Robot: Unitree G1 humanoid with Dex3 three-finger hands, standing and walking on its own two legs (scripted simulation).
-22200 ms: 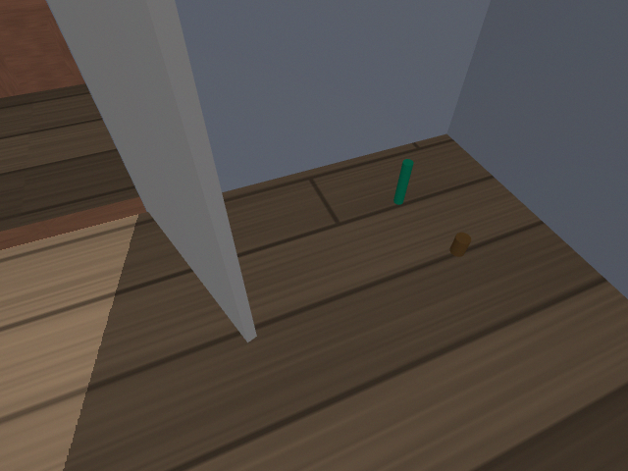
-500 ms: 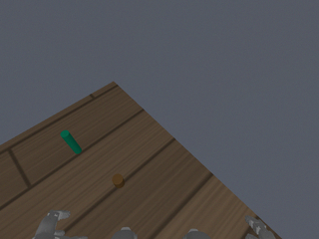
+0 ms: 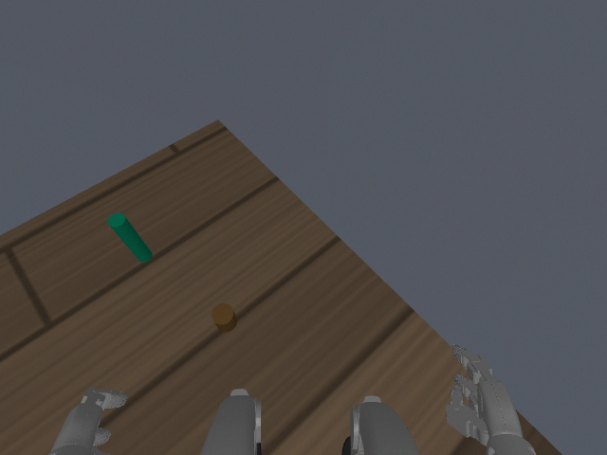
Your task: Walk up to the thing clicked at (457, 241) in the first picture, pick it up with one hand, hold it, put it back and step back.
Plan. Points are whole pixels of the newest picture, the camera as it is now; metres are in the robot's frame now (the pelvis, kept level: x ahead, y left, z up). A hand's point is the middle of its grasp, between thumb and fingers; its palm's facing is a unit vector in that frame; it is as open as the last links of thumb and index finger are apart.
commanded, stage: rise first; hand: left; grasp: from above
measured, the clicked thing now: (224, 318) +0.46 +0.23 -0.63
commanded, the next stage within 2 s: approach in 1.82 s
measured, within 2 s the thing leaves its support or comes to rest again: neither
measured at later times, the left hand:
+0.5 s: hand (162, 367) +0.28 +0.29 -0.34, palm faces -0.44 -0.41 -0.80, open 14.0 cm
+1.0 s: hand (180, 334) +0.36 +0.29 -0.43, palm faces -0.45 -0.10 -0.89, open 14.1 cm
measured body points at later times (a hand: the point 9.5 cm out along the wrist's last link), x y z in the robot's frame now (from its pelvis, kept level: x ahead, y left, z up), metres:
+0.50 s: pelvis -0.06 -0.01 -0.20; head +0.14 +0.01 +0.21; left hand +0.30 +0.31 -0.29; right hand +0.10 -0.28 -0.32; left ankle +0.03 +0.13 -0.64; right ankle +0.01 -0.15 -0.64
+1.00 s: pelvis -0.08 +0.00 -0.30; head +0.13 +0.04 +0.10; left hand +0.38 +0.29 -0.38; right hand -0.04 -0.29 -0.40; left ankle +0.03 +0.13 -0.64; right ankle +0.01 -0.15 -0.64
